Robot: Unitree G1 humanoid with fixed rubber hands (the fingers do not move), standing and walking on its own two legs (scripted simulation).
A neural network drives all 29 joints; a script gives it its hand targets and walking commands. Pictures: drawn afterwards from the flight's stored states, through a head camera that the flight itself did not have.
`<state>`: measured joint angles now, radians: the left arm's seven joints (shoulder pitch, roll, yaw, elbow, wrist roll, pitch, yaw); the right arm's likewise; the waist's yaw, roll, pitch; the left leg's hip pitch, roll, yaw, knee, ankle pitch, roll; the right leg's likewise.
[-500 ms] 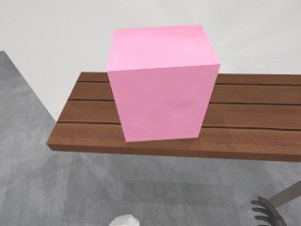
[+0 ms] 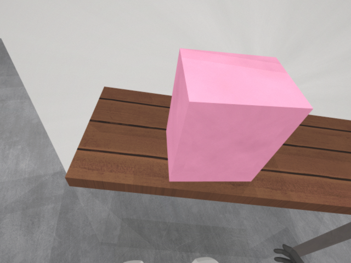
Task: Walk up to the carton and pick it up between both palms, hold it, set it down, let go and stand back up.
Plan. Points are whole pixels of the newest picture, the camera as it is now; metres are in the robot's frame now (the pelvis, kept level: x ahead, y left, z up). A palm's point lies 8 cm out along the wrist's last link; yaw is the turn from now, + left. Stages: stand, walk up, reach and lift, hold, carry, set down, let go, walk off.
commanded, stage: walk up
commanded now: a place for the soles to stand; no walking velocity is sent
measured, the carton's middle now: (219, 122) +0.43 -0.08 +0.10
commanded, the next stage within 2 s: none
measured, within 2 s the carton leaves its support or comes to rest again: neither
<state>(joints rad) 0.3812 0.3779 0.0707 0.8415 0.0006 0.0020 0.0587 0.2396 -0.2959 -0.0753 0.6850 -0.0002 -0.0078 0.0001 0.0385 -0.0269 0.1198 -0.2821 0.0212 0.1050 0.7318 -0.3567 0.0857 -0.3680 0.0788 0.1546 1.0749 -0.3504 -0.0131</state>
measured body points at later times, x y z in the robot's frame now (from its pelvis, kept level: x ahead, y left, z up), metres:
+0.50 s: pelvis -0.02 -0.08 -0.01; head -0.02 -0.10 +0.44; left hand +0.00 +0.25 -0.11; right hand +0.12 -0.39 -0.11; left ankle +0.01 +0.04 -0.70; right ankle +0.02 -0.18 -0.72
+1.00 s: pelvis -0.01 -0.06 -0.01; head +0.03 -0.05 +0.44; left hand +0.04 +0.26 -0.13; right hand +0.13 -0.36 -0.10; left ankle -0.02 +0.06 -0.72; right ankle +0.02 -0.18 -0.72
